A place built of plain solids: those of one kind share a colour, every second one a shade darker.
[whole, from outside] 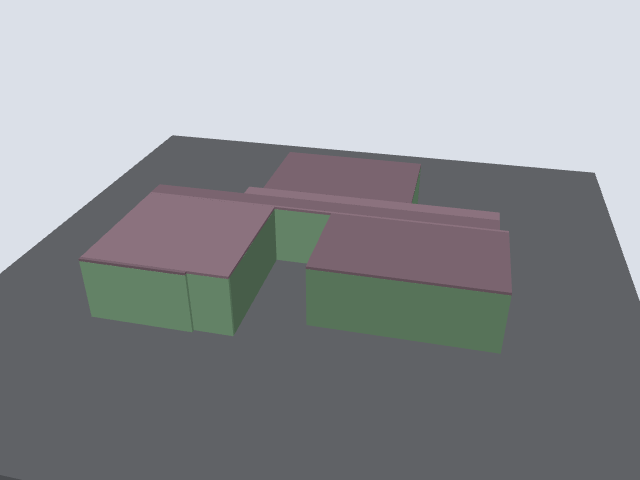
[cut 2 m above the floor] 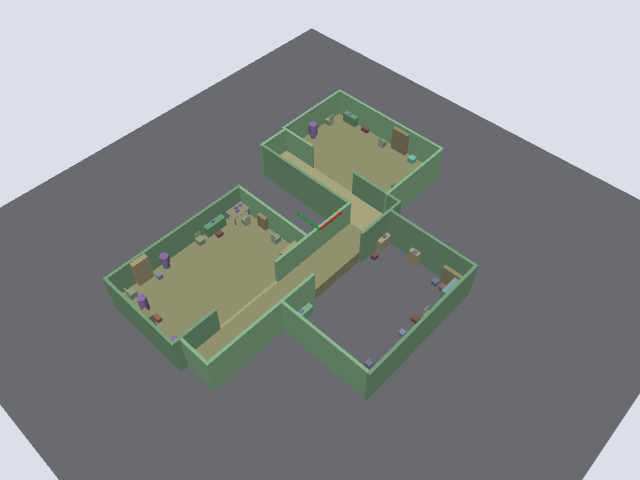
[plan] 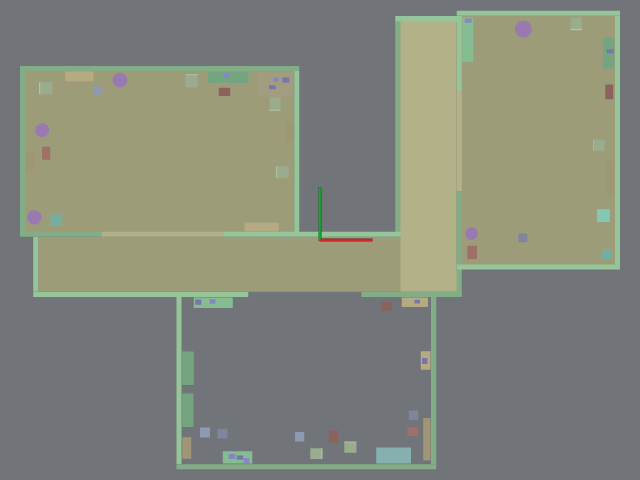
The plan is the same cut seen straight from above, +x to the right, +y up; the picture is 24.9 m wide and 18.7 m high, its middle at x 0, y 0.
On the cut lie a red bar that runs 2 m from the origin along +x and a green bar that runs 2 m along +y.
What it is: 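A storey of a split-level house; a hall and three lower rooms open beside it; the rooms' floors lie 1.00 m, 0.156 m and not at all below the hall's; a bare drop, one riser, a flush line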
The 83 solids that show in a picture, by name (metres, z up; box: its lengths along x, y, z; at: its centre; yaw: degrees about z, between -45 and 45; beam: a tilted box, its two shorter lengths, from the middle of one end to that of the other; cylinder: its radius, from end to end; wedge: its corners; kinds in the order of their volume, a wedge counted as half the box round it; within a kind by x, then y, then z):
{
 "floor_1": {"box": [10.48, 6.26, 1.05], "at": [-6.25, 3.45, 0.47]},
 "floor_2": {"box": [4.75, 0.2, 1.05], "at": [-6.13, 0.22, 0.47]},
 "floor_3": {"box": [14.11, 2.14, 1.05], "at": [-3.92, -0.95, 0.47]},
 "floor_4": {"box": [2.19, 10.55, 1.05], "at": [4.23, 3.25, 0.47]},
 "floor_5": {"box": [0.2, 3.93, 0.89], "at": [5.42, 3.86, 0.4]},
 "floor_6": {"box": [5.97, 9.68, 0.89], "at": [8.51, 3.89, 0.4]},
 "wall_1": {"box": [0.2, 6.26, 3.9], "at": [-11.59, 3.45, 1.9]},
 "wall_2": {"box": [0.2, 2.14, 3.9], "at": [-11.07, -0.95, 1.9]},
 "wall_3": {"box": [3.19, 0.2, 3.9], "at": [-10.1, 0.22, 1.9]},
 "wall_4": {"box": [8.38, 0.2, 3.9], "at": [-6.98, -2.12, 1.9]},
 "wall_5": {"box": [10.88, 0.2, 3.9], "at": [-6.25, 6.68, 1.9]},
 "wall_6": {"box": [0.2, 6.51, 3.9], "at": [-5.49, -5.48, 1.9]},
 "wall_7": {"box": [0.2, 6.26, 3.9], "at": [-0.91, 3.45, 1.9]},
 "wall_8": {"box": [10.12, 0.2, 3.9], "at": [-0.53, -8.83, 1.9]},
 "wall_9": {"box": [6.88, 0.2, 3.9], "at": [-0.31, 0.22, 1.9]},
 "wall_10": {"box": [0.2, 8.2, 3.9], "at": [3.03, 4.42, 1.9]},
 "wall_11": {"box": [3.91, 0.2, 3.9], "at": [3.57, -2.12, 1.9]},
 "wall_12": {"box": [2.59, 0.2, 3.9], "at": [4.23, 8.62, 1.9]},
 "wall_13": {"box": [0.2, 6.51, 3.9], "at": [4.43, -5.48, 1.9]},
 "wall_14": {"box": [0.2, 0.87, 3.9], "at": [5.42, -1.59, 1.9]},
 "wall_15": {"box": [0.2, 2.85, 3.9], "at": [5.42, 0.47, 1.9]},
 "wall_16": {"box": [0.2, 2.7, 3.9], "at": [5.42, 7.17, 1.9]},
 "wall_17": {"box": [6.37, 0.2, 3.9], "at": [8.51, -1.05, 1.9]},
 "wall_18": {"box": [6.37, 0.2, 3.9], "at": [8.51, 8.83, 1.9]},
 "wall_19": {"box": [0.2, 9.68, 3.9], "at": [11.59, 3.89, 1.9]},
 "roof_1": {"box": [10.88, 6.46, 0.16], "at": [-6.25, 3.55, 3.93]},
 "roof_2": {"box": [16.69, 1.07, 0.16], "at": [-2.83, -1.69, 3.93]},
 "roof_3": {"box": [10.12, 6.71, 0.16], "at": [-0.53, -5.58, 3.93]},
 "roof_4": {"box": [23.38, 0.2, 0.16], "at": [0.0, 0.22, 3.93]},
 "roof_5": {"box": [22.86, 1.27, 0.16], "at": [0.26, -0.52, 3.93]},
 "roof_6": {"box": [8.76, 8.4, 0.16], "at": [7.31, 4.52, 3.93]},
 "roof_7": {"box": [6.37, 0.21, 0.16], "at": [8.51, 8.83, 3.93]},
 "case_1": {"box": [0.37, 0.74, 1.73], "at": [-11.29, 3.07, 1.86]},
 "case_2": {"box": [1.11, 0.38, 1.99], "at": [-9.38, 6.37, 1.99]},
 "case_3": {"box": [0.35, 0.84, 1.66], "at": [-5.2, -8.1, 0.78]},
 "case_4": {"box": [1.33, 0.33, 1.81], "at": [-2.28, 0.51, 1.9]},
 "case_5": {"box": [0.3, 0.75, 1.05], "at": [-1.18, 4.2, 1.52]},
 "case_6": {"box": [1.02, 0.37, 1.05], "at": [3.7, -2.43, 0.48]},
 "case_7": {"box": [0.38, 0.72, 1.13], "at": [4.11, -4.69, 0.52]},
 "case_8": {"box": [0.29, 1.66, 1.58], "at": [4.16, -7.76, 0.74]},
 "case_9": {"box": [0.32, 1.35, 1.9], "at": [11.31, 2.42, 1.79]},
 "sideboard_1": {"box": [0.45, 1.3, 0.95], "at": [-5.15, -6.63, 0.42]},
 "sideboard_2": {"box": [0.45, 1.31, 0.95], "at": [-5.14, -4.99, 0.42]},
 "sideboard_3": {"box": [1.53, 0.41, 0.8], "at": [-4.16, -2.45, 0.35]},
 "sideboard_4": {"box": [1.58, 0.45, 0.81], "at": [-3.57, 6.34, 1.4]},
 "sideboard_5": {"box": [1.16, 0.49, 0.76], "at": [-3.21, -8.47, 0.33]},
 "sideboard_6": {"box": [0.43, 1.74, 0.76], "at": [5.76, 7.81, 1.22]},
 "sideboard_7": {"box": [0.44, 1.23, 0.78], "at": [11.25, 7.28, 1.23]},
 "wardrobe_1": {"box": [1.36, 0.63, 2.0], "at": [2.87, -8.4, 0.95]},
 "bush_1": {"cylinder": 0.28, "from": [-11.13, 0.88, 1.39], "to": [-11.13, 0.88, 2.04]},
 "bush_2": {"cylinder": 0.27, "from": [-10.82, 4.28, 1.41], "to": [-10.82, 4.28, 2.59]},
 "bush_3": {"cylinder": 0.29, "from": [-7.79, 6.23, 1.5], "to": [-7.79, 6.23, 2.08]},
 "bush_4": {"cylinder": 0.25, "from": [5.9, 0.25, 1.2], "to": [5.9, 0.25, 1.94]},
 "bush_5": {"cylinder": 0.33, "from": [7.92, 8.22, 1.23], "to": [7.92, 8.22, 2.18]},
 "chair_1": {"box": [0.47, 0.48, 0.46], "at": [-10.66, 5.92, 1.23]},
 "chair_2": {"box": [0.47, 0.47, 0.4], "at": [-5.01, 6.18, 1.2]},
 "chair_3": {"box": [0.43, 0.05, 0.81], "at": [-1.75, 5.06, 1.4]},
 "chair_4": {"box": [0.43, 0.46, 0.4], "at": [-1.75, 5.32, 1.2]},
 "chair_5": {"box": [0.044, 0.46, 0.83], "at": [-1.7, 2.64, 1.41]},
 "chair_6": {"box": [0.46, 0.46, 0.45], "at": [-1.44, 2.64, 1.22]},
 "chair_7": {"box": [0.44, 0.43, 0.48], "at": [-0.17, -8.32, 0.19]},
 "chair_8": {"box": [0.48, 0.41, 0.47], "at": [1.18, -8.09, 0.18]},
 "chair_9": {"box": [0.44, 0.06, 0.94], "at": [9.98, 8.2, 1.31]},
 "chair_10": {"box": [0.44, 0.45, 0.44], "at": [9.98, 8.46, 1.06]},
 "chair_11": {"box": [0.04, 0.45, 0.8], "at": [10.65, 3.7, 1.24]},
 "chair_12": {"box": [0.42, 0.45, 0.46], "at": [10.88, 3.7, 1.07]},
 "toybox_1": {"box": [0.32, 0.52, 0.32], "at": [-10.67, 3.38, 1.16]},
 "toybox_2": {"box": [0.45, 0.33, 0.28], "at": [-3.72, 5.77, 1.14]},
 "toybox_3": {"box": [0.38, 0.48, 0.38], "at": [0.52, -7.65, 0.14]},
 "toybox_4": {"box": [0.42, 0.35, 0.41], "at": [2.6, -2.58, 0.16]},
 "toybox_5": {"box": [0.43, 0.34, 0.41], "at": [3.62, -7.46, 0.15]},
 "toybox_6": {"box": [0.38, 0.52, 0.29], "at": [5.92, -0.48, 0.99]},
 "toybox_7": {"box": [0.31, 0.58, 0.32], "at": [11.27, 5.77, 1.0]},
 "basket_1": {"box": [0.33, 0.33, 0.34], "at": [-8.65, 5.83, 1.17]},
 "basket_2": {"box": [0.39, 0.39, 0.36], "at": [-4.48, -7.5, 0.13]},
 "basket_3": {"box": [0.39, 0.39, 0.34], "at": [-3.8, -7.54, 0.12]},
 "basket_4": {"box": [0.37, 0.37, 0.34], "at": [-0.79, -7.66, 0.12]},
 "basket_5": {"box": [0.37, 0.37, 0.43], "at": [3.65, -6.83, 0.17]},
 "basket_6": {"box": [0.34, 0.34, 0.35], "at": [7.9, 0.08, 1.02]},
 "pouf_1": {"box": [0.45, 0.45, 0.46], "at": [-10.28, 0.78, 1.23]},
 "pouf_2": {"box": [0.5, 0.5, 0.4], "at": [11.04, 0.95, 1.04]},
 "pouf_3": {"box": [0.41, 0.41, 0.42], "at": [11.15, -0.55, 1.05]},
 "table_1": {"box": [1.39, 0.93, 0.04], "at": [-1.75, 6.05, 1.73]}
}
